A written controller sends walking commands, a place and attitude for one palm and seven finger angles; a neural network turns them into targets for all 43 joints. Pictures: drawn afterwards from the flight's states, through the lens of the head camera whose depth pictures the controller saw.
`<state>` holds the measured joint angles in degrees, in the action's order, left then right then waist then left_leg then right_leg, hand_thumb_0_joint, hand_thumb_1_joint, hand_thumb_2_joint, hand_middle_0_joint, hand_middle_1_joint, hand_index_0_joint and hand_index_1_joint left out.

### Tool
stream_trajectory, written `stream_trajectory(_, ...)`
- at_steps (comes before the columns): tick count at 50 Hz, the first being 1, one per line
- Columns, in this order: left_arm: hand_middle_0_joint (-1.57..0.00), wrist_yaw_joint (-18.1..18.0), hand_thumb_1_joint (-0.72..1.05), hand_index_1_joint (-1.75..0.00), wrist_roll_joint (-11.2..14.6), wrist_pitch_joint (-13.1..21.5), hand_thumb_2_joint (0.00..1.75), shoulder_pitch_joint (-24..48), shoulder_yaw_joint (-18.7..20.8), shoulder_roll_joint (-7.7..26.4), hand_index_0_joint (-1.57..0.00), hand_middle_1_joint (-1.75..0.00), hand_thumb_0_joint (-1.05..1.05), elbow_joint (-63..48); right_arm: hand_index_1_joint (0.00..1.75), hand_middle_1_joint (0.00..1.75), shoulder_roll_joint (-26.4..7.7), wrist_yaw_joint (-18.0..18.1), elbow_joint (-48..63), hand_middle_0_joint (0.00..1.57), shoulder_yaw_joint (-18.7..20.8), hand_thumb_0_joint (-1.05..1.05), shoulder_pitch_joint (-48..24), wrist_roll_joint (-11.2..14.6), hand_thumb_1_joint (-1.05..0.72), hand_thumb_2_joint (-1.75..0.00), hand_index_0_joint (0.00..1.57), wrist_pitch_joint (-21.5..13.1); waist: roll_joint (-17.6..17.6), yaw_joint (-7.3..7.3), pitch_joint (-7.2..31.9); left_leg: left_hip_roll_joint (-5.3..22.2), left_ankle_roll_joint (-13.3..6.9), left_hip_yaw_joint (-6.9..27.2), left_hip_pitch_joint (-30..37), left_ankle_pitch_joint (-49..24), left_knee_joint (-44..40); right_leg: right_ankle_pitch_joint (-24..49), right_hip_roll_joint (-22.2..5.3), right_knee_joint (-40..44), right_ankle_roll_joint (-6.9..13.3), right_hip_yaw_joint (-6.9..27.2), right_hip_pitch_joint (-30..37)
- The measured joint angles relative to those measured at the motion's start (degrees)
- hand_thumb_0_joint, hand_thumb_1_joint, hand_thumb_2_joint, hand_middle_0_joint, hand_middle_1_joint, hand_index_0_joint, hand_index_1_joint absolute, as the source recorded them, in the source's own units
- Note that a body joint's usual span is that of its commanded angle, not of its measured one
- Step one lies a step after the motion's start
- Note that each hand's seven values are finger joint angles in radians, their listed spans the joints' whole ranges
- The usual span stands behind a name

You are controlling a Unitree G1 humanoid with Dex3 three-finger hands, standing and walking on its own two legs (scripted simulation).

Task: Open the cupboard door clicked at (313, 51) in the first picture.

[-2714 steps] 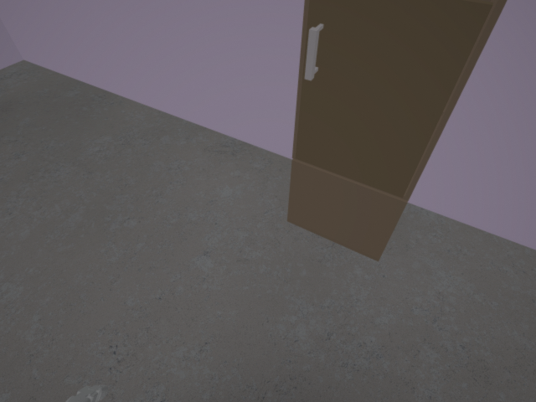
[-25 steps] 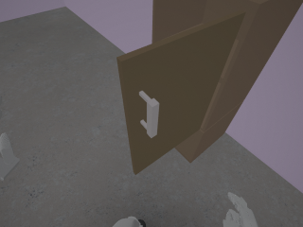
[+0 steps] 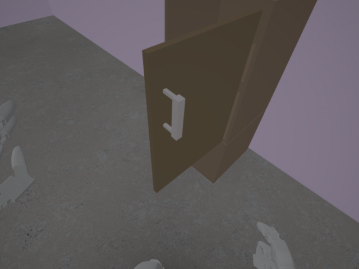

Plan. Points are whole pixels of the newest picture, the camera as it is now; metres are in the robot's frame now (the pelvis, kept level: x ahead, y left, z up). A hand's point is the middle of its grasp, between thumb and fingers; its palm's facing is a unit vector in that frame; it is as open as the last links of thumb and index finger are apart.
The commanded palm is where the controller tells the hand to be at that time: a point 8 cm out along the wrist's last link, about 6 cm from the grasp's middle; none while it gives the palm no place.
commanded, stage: stop stepping back and stand still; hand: left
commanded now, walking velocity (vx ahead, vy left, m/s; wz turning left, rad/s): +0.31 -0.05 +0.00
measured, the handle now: (172, 114) +0.46 +0.07 +0.09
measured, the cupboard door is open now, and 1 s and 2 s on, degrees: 88 88 88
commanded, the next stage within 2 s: let the arm hang, fingers relaxed in 1.14 s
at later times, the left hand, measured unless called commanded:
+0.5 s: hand out of the picture +0.12 +0.29 +0.18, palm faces +0.51 -0.78 -0.35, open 7.4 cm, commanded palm +0.06 +0.32 +0.19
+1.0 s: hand out of the picture +0.14 +0.28 +0.17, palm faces +0.47 -0.76 -0.44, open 7.4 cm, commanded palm +0.08 +0.32 +0.19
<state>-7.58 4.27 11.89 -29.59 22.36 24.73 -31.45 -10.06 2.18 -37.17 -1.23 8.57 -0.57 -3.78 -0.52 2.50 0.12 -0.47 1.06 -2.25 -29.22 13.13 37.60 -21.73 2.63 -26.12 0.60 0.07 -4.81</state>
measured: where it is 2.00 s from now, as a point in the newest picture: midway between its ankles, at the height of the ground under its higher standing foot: outside the picture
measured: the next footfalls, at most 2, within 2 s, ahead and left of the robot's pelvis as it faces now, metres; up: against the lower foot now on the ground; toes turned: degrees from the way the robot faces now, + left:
left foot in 0.04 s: +0.13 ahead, +0.07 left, +0.00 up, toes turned +0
left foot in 0.46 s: -0.01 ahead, +0.14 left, +0.00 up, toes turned +4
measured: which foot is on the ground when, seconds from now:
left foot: up 0.00-0.02, down 0.04-0.24, up 0.26-0.44, down 0.46-1.00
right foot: down 0.00-1.00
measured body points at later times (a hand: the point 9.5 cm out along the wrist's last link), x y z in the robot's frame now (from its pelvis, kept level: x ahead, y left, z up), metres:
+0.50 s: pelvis -0.07 +0.02 +0.00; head -0.10 +0.03 +0.45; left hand +0.09 +0.33 +0.19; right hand +0.06 -0.25 -0.08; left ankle -0.06 +0.14 -0.73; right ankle -0.06 -0.08 -0.73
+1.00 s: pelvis -0.05 +0.01 +0.01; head -0.03 +0.02 +0.46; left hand +0.11 +0.32 +0.19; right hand +0.13 -0.22 -0.07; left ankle -0.05 +0.13 -0.73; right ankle -0.05 -0.07 -0.73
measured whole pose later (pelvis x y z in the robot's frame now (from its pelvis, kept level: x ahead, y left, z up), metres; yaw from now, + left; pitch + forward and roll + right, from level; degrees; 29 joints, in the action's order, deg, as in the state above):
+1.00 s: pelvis -0.05 +0.01 +0.01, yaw +2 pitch -2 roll +0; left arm -9.0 1.9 11.2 -29.9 22.4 21.4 -26.1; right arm -12.7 3.8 -36.4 0.6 10.9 0.1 -6.0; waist 0.2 0.9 -3.5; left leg 1.1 0.3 -1.5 -11.4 14.7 27.7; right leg -15.1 1.9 -26.9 2.9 -4.2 -10.2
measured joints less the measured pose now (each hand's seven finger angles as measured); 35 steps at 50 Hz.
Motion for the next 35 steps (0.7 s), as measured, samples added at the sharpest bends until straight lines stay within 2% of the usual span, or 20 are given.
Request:
stream_trajectory(1,-0.22,0.22,0.89,-0.31,-0.04,-0.49,0.89,-0.4,0.31,0.22,-0.21,-0.3,0.01,-0.26,0.3,0.3,-0.06,0.41,0.23,0.21,-0.28,0.01,0.98,0.37,-0.9,-0.9,0.21,0.31,0.71,-0.49,0.31,-0.3,-0.35,0.18,2.55,-3.17,-1.56,-0.74,-0.38,-1.58,-0.45,0.35,-0.46)
stream_trajectory(2,-0.22,0.37,0.89,-0.31,0.04,-1.07,0.89,-0.58,0.72,0.4,-0.21,-0.3,0.01,-0.5,0.3,0.3,-0.47,0.84,0.78,0.21,-0.35,0.01,1.91,0.64,-0.9,-0.9,0.21,0.22,0.68,-1.11,0.52,-0.26,-1.74,0.76,5.19,-6.85,-4.64,-1.62,-0.35,-4.16,-0.8,0.04,-1.54)
stream_trajectory(3,-0.22,0.45,0.89,-0.31,0.24,-1.53,0.89,0.34,1.09,0.74,-0.21,-0.3,0.01,0.0,0.3,0.3,-0.4,1.23,0.79,0.21,0.01,0.01,2.16,0.81,-0.9,-0.9,0.21,-0.14,1.59,-1.99,-0.17,-1.18,-3.61,0.57,5.88,-7.04,-5.68,-2.33,-1.11,-7.41,-0.73,0.15,-2.9)
stream_trajectory(5,-0.22,0.3,0.89,-0.31,0.44,-2.09,0.89,2.14,1.59,0.98,-0.21,-0.3,0.01,2.03,0.3,0.3,-0.19,1.33,0.44,0.21,0.54,0.01,2.37,0.7,-0.91,-0.9,0.21,-1.29,2.97,-2.98,-1.67,-2.26,-5.37,-0.04,7.35,-7.29,-8.14,-6.26,-0.98,-13.05,-0.42,2.43,-5.76)
stream_trajectory(7,-0.22,-0.13,0.89,-0.31,0.34,-3.07,0.89,1.77,2.13,0.95,-0.21,-0.3,0.02,2.7,0.3,0.3,-0.07,1.15,0.61,0.21,0.68,0.01,3.32,0.29,-0.91,-0.9,0.21,-2.06,3.06,-4.15,-1.98,-2.21,-4.8,0.25,9.13,-9.31,-12.51,-7.24,0.14,-14.4,0.32,2.56,-7.47)
stream_trajectory(10,-0.22,-0.61,0.89,-0.31,-0.24,-3.37,0.89,-2.14,2.56,0.94,-0.21,-0.3,0.02,1.43,0.3,0.3,-0.18,0.79,1.9,0.21,0.96,0.01,5.79,0.0,-0.91,-0.9,0.21,-2.27,2.23,-5.45,-1.14,-1.71,-2.86,1.08,10.24,-9.15,-17.39,-6.73,1.38,-7.79,1.47,-0.82,-6.38)
stream_trajectory(12,-0.22,-0.5,0.89,-0.31,-0.83,-3.13,0.89,-5.38,2.74,1.34,-0.21,-0.3,0.02,-0.35,0.3,0.3,-0.6,0.6,3.01,0.21,1.4,0.01,7.15,0.06,-0.91,-0.9,0.21,-1.96,2.25,-5.41,-0.56,-1.99,-1.49,0.43,7.89,-3.53,-15.01,-3.46,0.99,-0.36,2.66,-2.24,-4.63)
stream_trajectory(14,-0.22,-0.01,0.89,-0.31,-1.09,-2.79,0.89,-7.08,2.19,1.18,-0.21,-0.3,0.02,-1.82,0.3,0.3,-1.55,0.63,2.12,0.21,1.97,0.01,7.32,-0.05,-0.9,-0.9,0.21,-1.0,1.82,-4.37,-0.82,-2.07,-0.45,0.8,3.02,1.79,-1.93,4.81,0.58,0.31,3.6,-2.74,-5.74)
stream_trajectory(16,-0.22,0.13,0.89,-0.31,-1.57,-1.82,0.89,-7.2,1.59,0.54,-0.21,-0.3,0.02,-1.34,0.3,0.3,-2.28,0.96,0.02,0.21,2.3,0.01,7.82,-0.06,-0.9,-0.9,0.21,-0.23,2.03,-2.89,0.15,-1.67,-0.3,0.74,-0.01,3.82,11.03,7.05,-0.11,-0.45,3.91,-2.65,-6.71)
stream_trajectory(17,-0.22,0.01,0.89,-0.31,-1.8,-1.46,0.89,-6.51,1.38,0.02,-0.21,-0.3,0.02,-0.32,0.3,0.3,-2.56,1.27,-0.86,0.21,2.38,0.01,8.24,-0.01,-0.9,-0.9,0.21,-0.05,2.15,-2.35,0.87,-1.03,-0.48,0.45,-0.03,4.21,13.98,7.2,-0.65,-0.57,3.52,-2.87,-6.95)
stream_trajectory(19,-0.22,-0.56,0.89,-0.31,-2.36,-0.97,0.89,-4.12,1.22,-1.15,-0.22,-0.3,0.01,2.65,0.3,0.3,-2.89,2.08,-2.16,0.21,2.47,0.01,9.01,0.06,-0.91,-0.9,0.21,-0.25,2.39,-1.76,2.24,0.68,-1.35,-0.27,2.62,5.77,12.9,6.81,-1.7,-0.95,3.05,-3.59,-7.39)
stream_trajectory(23,-0.22,-2.18,0.89,-0.31,-2.74,-1.29,0.89,1.17,0.57,-3.74,-0.21,-0.3,0.01,6.32,0.3,0.3,-3.98,3.47,-1.96,0.21,2.6,0.01,10.01,0.01,-0.91,-0.9,0.21,-2.28,1.62,-2.54,3.23,3.24,-3.36,-0.36,13.73,8.5,-3.6,5.52,-2.82,-4.7,2.09,-5.38,-8.91)
stream_trajectory(25,-0.22,-2.43,0.89,-0.31,-2.59,-1.43,0.89,3.17,0.7,-4.04,-0.21,-0.3,0.01,6.42,0.3,0.3,-3.56,3.53,-1.59,0.21,2.86,0.01,8.69,0.01,-0.91,-0.9,0.21,-3.09,2.28,-3.44,1.57,2.45,-1.88,-0.08,14.36,3.09,-5.27,2.01,-3.37,-9.84,1.05,-4.58,-10.65)
stream_trajectory(28,-0.21,-1.85,0.89,-0.31,-2.84,-1.34,0.89,2.77,1.62,-2.91,-0.21,-0.3,0.02,5.99,0.3,0.3,-1.15,2.46,-1.22,0.2,2.41,0.01,7.1,-0.24,-0.91,-0.9,0.2,-4.24,3.4,-4.53,0.35,1.44,-1.18,-0.11,14.9,1.99,-5.67,-2.96,-2.51,-17.88,0.21,-2.34,-13.54)
stream_trajectory(30,-0.21,-1.61,0.89,-0.31,-2.9,-1.1,0.89,0.73,2.0,-1.95,-0.21,-0.3,0.02,4.63,0.3,0.3,0.23,1.59,-0.48,0.2,1.64,0.01,6.94,-0.25,-0.91,-0.9,0.2,-4.85,2.98,-4.99,0.14,1.57,-0.95,0.41,15.32,1.43,-6.98,-2.6,-2.03,-16.34,-0.11,-2.74,-13.3)
stream_trajectory(32,-0.21,-1.5,0.89,-0.31,-2.86,-0.71,0.89,-1.89,2.41,-0.92,-0.21,-0.3,0.02,2.91,0.3,0.3,1.15,0.94,0.4,0.21,0.67,0.01,6.94,-0.18,-0.91,-0.9,0.2,-4.96,2.36,-4.72,-0.06,1.93,-0.39,0.6,15.18,1.42,-7.02,-0.31,-1.81,-9.83,-0.34,-3.71,-11.02)
stream_trajectory(34,-0.21,-1.31,0.89,-0.31,-2.89,-0.11,0.89,-3.39,2.46,-0.4,-0.21,-0.3,0.02,2.44,0.3,0.3,1.45,0.63,0.73,0.21,0.07,0.01,6.53,-0.13,-0.9,-0.9,0.21,-4.65,1.02,-4.08,-0.72,2.68,0.21,0.93,14.6,2.31,-5.49,6.21,-1.1,-5.47,1.33,-4.47,-9.43)
stream_trajectory(35,-0.21,-1.1,0.89,-0.31,-2.89,0.06,0.89,-3.53,2.12,-0.52,-0.21,-0.3,0.02,2.8,0.3,0.3,1.29,0.52,0.51,0.21,0.0,0.01,6.27,-0.1,-0.9,-0.9,0.21,-4.36,-0.07,-3.73,-0.93,3.15,-0.08,1.42,14.19,3.26,-4.47,7.1,-0.51,-5.12,2.36,-4.92,-9.22)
